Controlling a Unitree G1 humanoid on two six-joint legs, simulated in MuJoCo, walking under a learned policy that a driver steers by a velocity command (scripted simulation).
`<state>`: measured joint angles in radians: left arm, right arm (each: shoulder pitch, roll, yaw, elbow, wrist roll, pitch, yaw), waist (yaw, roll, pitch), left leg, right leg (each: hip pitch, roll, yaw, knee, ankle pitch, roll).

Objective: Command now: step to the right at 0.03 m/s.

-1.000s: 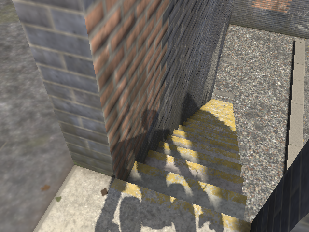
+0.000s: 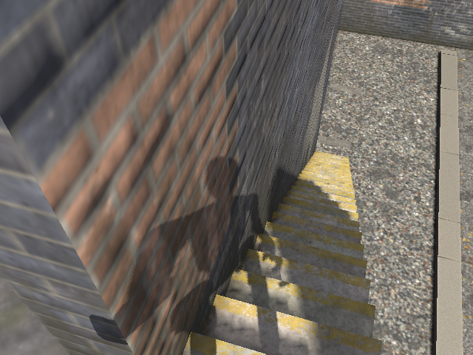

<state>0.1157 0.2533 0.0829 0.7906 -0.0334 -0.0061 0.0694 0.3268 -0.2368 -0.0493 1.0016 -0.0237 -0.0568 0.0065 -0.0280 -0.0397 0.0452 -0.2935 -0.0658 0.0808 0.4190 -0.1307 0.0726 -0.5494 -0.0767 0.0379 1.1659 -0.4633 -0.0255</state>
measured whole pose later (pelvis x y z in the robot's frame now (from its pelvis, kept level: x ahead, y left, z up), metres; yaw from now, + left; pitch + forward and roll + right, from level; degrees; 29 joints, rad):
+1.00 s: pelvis +0.09 -0.06 +0.01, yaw +0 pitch +0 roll -1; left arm 0.28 0.18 0.09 0.92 -0.03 0.06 0.03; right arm 0.38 -0.11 -0.02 1.21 -0.01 -0.02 -0.06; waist 0.00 -0.02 0.04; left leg -0.12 0.08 0.01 0.35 -0.24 -0.06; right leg -0.18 0.07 0.00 0.33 -0.15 -0.05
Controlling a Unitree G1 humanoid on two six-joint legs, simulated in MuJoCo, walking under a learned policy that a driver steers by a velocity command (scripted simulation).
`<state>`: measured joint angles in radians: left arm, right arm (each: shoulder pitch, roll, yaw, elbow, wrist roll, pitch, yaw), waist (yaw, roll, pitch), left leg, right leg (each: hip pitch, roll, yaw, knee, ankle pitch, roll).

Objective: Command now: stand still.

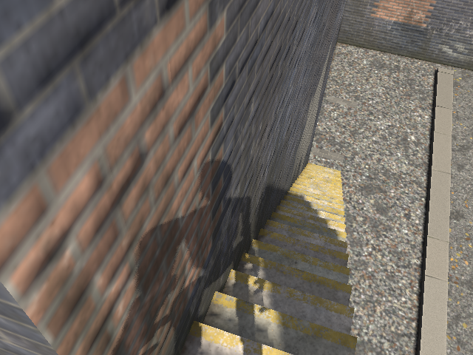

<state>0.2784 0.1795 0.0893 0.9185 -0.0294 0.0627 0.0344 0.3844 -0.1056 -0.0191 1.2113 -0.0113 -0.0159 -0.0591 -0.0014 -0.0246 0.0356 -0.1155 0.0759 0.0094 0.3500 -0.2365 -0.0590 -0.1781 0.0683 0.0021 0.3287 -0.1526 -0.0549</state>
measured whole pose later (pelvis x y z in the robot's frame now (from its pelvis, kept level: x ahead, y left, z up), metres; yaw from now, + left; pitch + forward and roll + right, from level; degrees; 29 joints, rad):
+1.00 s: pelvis +0.00 +0.00 +0.00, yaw -1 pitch +0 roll +0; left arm 0.30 0.18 0.07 1.04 -0.03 0.07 0.05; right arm 0.44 -0.10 -0.04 1.23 -0.01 -0.02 -0.07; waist 0.00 -0.02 0.04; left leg -0.10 0.07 0.02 0.32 -0.22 -0.05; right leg -0.17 0.06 0.02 0.30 -0.13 -0.05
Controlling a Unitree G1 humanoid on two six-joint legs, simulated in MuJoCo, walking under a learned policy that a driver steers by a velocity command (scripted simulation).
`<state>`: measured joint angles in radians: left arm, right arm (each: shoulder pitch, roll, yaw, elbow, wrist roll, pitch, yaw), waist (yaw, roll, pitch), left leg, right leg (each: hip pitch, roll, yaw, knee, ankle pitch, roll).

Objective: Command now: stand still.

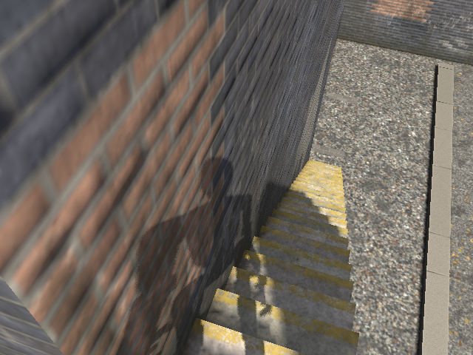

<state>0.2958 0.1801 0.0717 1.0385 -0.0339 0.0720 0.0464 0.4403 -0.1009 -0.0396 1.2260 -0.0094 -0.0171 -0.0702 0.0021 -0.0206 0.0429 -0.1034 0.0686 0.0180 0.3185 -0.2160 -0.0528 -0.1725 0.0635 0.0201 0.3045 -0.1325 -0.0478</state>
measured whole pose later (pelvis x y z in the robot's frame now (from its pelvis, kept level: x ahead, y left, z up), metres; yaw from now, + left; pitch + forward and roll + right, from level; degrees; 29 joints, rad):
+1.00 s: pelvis +0.01 +0.07 -0.01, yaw +1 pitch +0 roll -1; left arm 0.26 0.19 0.07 0.97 -0.02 0.03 0.07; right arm 0.39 -0.11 -0.05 1.16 -0.01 0.02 -0.06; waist 0.01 -0.03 0.01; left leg -0.23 0.03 0.00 0.48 -0.23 -0.02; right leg -0.21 -0.03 0.06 0.45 -0.24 0.04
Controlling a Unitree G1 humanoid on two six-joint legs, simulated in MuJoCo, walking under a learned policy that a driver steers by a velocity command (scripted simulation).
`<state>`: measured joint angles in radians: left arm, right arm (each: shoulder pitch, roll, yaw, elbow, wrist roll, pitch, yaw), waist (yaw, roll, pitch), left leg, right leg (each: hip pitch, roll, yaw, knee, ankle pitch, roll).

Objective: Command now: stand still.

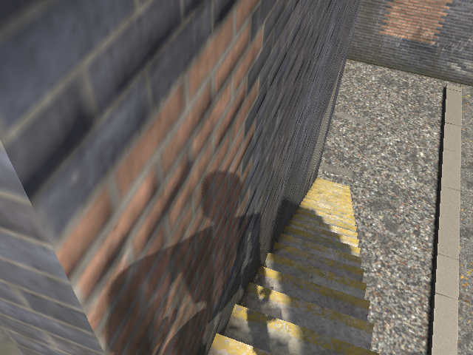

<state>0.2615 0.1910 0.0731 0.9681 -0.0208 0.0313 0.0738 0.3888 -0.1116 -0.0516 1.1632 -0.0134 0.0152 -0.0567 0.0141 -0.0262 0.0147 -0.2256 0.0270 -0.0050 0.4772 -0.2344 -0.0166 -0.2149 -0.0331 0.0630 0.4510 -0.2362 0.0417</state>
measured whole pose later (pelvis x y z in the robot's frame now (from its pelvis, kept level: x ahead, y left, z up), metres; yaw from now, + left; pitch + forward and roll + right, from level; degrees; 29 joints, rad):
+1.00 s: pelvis +0.02 -0.01 +0.01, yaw +2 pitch -1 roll +1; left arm 0.27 0.20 0.08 1.02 -0.02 -0.01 0.06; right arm 0.41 -0.18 -0.07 1.07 0.01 0.03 -0.07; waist 0.02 0.00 0.02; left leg -0.09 0.01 -0.03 0.26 -0.16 -0.03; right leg -0.10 -0.06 0.03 0.30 -0.19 0.05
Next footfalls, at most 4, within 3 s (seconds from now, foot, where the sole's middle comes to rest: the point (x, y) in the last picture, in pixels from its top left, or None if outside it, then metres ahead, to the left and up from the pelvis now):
none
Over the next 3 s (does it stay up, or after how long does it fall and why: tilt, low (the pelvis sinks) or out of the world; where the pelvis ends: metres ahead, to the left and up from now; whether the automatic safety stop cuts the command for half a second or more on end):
stays up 0.02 -0.01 0.01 its command is cut before an obstacle after 0.0 s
